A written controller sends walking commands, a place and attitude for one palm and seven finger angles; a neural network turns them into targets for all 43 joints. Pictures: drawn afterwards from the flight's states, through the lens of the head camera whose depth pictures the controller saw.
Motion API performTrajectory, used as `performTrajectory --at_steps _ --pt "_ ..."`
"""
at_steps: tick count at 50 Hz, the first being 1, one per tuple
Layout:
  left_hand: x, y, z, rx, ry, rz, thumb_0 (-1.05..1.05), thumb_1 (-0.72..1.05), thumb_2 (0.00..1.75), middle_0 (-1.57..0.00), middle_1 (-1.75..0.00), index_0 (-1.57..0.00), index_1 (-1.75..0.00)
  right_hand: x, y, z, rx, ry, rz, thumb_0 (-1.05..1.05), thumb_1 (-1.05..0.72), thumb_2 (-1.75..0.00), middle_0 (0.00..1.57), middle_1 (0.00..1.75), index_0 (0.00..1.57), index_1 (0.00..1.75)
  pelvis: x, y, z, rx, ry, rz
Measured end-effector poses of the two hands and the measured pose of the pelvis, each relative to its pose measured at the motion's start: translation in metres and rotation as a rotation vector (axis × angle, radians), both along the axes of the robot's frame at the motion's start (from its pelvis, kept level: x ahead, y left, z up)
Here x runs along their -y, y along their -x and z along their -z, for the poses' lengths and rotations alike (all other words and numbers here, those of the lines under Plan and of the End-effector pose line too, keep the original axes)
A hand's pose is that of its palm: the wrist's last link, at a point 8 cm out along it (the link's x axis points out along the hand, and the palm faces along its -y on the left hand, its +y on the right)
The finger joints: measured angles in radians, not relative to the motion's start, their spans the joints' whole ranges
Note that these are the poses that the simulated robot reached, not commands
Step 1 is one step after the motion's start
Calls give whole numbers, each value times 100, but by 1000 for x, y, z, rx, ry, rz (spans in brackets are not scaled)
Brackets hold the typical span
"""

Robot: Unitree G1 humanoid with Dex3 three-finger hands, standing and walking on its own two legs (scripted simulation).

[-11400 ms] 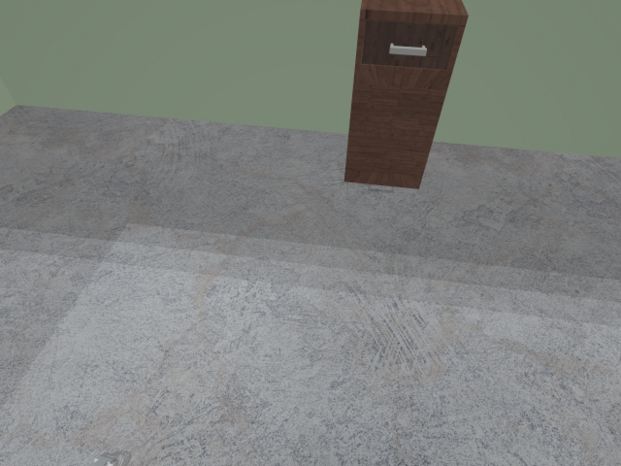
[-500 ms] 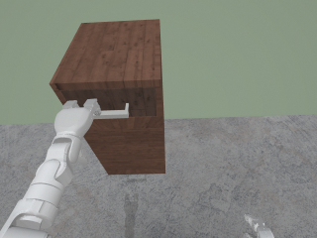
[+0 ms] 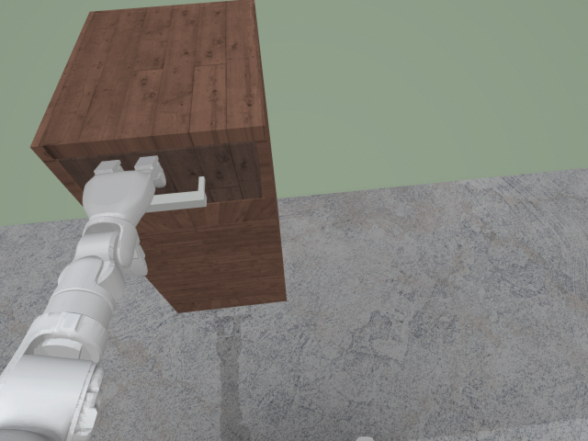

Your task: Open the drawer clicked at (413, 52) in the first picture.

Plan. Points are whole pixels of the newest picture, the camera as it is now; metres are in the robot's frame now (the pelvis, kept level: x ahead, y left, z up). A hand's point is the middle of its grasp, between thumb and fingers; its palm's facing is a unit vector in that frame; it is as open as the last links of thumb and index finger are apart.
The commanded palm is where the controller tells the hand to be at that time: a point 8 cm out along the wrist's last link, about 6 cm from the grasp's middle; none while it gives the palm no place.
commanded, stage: move the hooked fingers above the handle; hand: left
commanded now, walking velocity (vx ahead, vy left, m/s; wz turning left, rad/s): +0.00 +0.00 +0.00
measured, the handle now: (169, 193) +0.54 +0.25 -0.06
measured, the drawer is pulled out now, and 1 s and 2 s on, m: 0.00 0.00 0.00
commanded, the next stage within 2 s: lower the fingers behind the handle in 1.38 s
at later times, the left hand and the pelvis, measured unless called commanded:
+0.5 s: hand (146, 205) +0.47 +0.25 +0.00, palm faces -0.09 -0.01 -1.00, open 13.9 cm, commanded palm +0.47 +0.25 +0.05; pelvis +0.00 +0.01 -0.02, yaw +0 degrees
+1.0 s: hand (142, 206) +0.47 +0.26 -0.01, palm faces -0.08 -0.03 -1.00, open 13.8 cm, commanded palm +0.46 +0.26 +0.05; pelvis +0.00 +0.02 -0.02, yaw +0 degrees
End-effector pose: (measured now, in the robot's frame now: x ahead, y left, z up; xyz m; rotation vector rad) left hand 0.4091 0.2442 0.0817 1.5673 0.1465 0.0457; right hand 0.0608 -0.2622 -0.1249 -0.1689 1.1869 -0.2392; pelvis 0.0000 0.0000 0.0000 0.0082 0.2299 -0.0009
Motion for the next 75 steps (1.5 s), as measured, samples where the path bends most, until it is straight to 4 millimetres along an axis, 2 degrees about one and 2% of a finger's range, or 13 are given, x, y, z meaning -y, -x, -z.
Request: performTrajectory --at_steps 9,22,31,39,43,48,59,67,75 --pt "4 -19 12 -7 16 36 0 -49 30 -32 -120 -32 -120 5 17 2 -59 22 16 1 -90 -90 20 30 20 29 -3 -1 5 -44 5 1" --pt "-8 -39 27 -21 -4 -10 0 -49 30 -32 -120 -32 -120 2 44 7 -146 27 39 0 -90 -90 20 30 20 29 -8 1 13 -97 14 -1" --pt "-1 -60 31 -9 32 30 0 -49 30 -32 -120 -32 -120 -2 65 9 -203 42 57 0 -90 -90 20 30 21 29 -12 2 20 -135 22 0" --pt "-15 -62 36 -12 18 -14 0 -49 30 -32 -120 -32 -120 -8 80 12 -247 26 81 0 -90 -90 20 30 20 29 -17 0 23 -150 23 17" --pt "-22 -53 37 -31 19 -14 0 -49 30 -32 -120 -32 -120 -12 79 12 -254 15 81 0 -90 -90 20 30 20 29 -18 -2 21 -143 26 17" --pt "-21 -46 36 -31 25 25 0 -49 30 -32 -120 -32 -120 -14 69 11 -236 20 64 0 -90 -90 21 30 21 29 -19 -3 19 -127 30 3" --pt "-10 -56 27 30 23 6 0 -49 30 -32 -120 -32 -120 -9 46 11 -169 24 35 0 -90 -90 20 30 21 29 -18 -1 21 -131 31 -2" --pt "-11 -45 33 -39 25 -5 0 -49 30 -32 -120 -32 -120 -9 47 11 -171 11 45 0 -90 -90 20 30 21 29 -14 -3 17 -116 24 9" --pt "-12 -39 24 29 23 33 0 -49 30 -32 -120 -32 -120 -2 50 12 -190 23 35 0 -90 -90 20 30 21 29 -10 -1 18 -111 24 -2"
